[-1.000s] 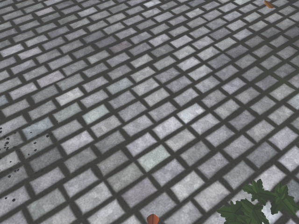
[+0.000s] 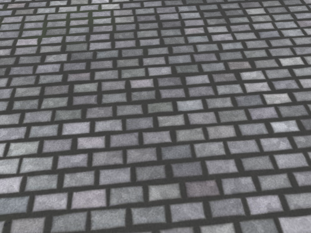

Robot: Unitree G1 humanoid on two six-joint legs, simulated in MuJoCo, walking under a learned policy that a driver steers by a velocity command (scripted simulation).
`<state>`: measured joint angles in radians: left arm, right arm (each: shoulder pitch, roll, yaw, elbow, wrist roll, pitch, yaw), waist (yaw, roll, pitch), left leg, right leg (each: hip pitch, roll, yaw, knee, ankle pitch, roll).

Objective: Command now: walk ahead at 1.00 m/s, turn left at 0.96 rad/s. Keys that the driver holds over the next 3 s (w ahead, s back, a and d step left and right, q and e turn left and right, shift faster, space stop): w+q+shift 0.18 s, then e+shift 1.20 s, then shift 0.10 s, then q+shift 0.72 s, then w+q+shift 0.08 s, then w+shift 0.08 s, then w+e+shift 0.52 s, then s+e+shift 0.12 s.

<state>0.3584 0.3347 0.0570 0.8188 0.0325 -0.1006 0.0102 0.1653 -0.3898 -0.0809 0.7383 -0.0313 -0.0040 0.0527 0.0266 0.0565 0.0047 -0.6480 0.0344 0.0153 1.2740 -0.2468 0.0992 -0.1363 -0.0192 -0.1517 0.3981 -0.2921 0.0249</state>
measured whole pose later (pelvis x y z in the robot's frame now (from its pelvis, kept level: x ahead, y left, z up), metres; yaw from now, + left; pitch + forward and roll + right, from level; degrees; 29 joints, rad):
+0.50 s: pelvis +0.40 +0.02 +0.00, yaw +10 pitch +1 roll +1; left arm 0.21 0.27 0.05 0.76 -0.03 -0.07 0.02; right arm 0.20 -0.24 -0.03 0.83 -0.01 -0.08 0.00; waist -0.02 -0.02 0.09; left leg -0.14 -0.10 0.14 0.37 -0.25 0.12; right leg -0.69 -0.11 0.05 0.95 -0.13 0.05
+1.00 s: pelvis +0.59 +0.02 +0.00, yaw -15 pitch +3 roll +2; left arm 0.19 0.32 0.09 0.55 -0.02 0.05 0.05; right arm 0.00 -0.28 -0.06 0.72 0.00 0.00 -0.03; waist 0.03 0.00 0.07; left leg -0.56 -0.05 -0.22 0.84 -0.30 -0.08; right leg -0.39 0.18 0.23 0.47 -0.08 -0.08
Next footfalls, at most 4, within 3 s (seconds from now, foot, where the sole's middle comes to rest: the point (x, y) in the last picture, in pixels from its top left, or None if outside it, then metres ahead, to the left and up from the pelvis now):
0.22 left None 0.40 0.07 -0.77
0.66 right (180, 187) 0.69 -0.05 -0.77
1.18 left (143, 170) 0.78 0.12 -0.77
1.60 right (187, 210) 0.59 -0.08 -0.77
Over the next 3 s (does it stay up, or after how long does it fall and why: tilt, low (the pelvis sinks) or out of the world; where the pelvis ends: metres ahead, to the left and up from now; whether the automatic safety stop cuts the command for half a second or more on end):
stays up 1.04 -0.06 -0.02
